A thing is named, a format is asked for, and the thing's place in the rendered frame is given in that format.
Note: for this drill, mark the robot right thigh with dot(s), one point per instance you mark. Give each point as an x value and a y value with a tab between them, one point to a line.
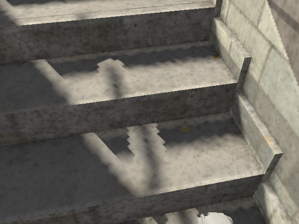
214	218

